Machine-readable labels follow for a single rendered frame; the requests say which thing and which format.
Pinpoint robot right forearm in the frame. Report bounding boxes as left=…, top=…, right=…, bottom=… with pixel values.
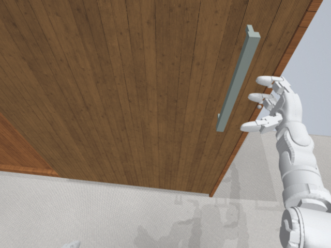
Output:
left=276, top=122, right=331, bottom=213

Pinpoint wardrobe door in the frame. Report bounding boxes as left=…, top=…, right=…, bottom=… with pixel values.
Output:
left=0, top=0, right=311, bottom=194
left=0, top=112, right=54, bottom=170

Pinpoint robot right hand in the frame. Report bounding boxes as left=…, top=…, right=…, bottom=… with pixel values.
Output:
left=240, top=76, right=303, bottom=134

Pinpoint handle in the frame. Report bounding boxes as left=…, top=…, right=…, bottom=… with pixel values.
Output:
left=216, top=25, right=261, bottom=132

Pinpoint right robot upper arm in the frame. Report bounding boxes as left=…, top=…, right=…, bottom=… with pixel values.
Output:
left=279, top=206, right=331, bottom=248

